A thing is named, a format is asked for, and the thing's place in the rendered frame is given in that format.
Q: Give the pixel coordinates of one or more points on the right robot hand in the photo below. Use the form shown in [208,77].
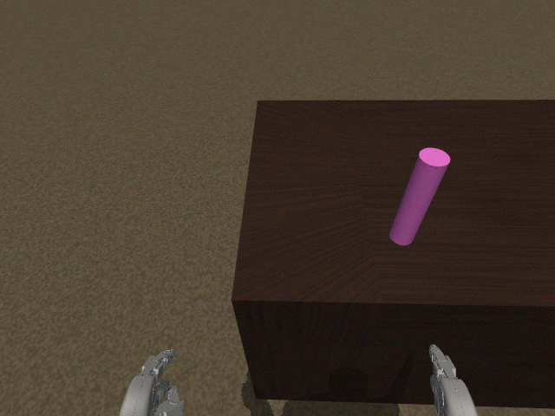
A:
[451,396]

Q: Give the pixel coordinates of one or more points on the left robot hand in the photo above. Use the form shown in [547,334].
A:
[144,395]

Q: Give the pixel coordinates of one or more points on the can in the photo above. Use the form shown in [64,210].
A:
[426,176]

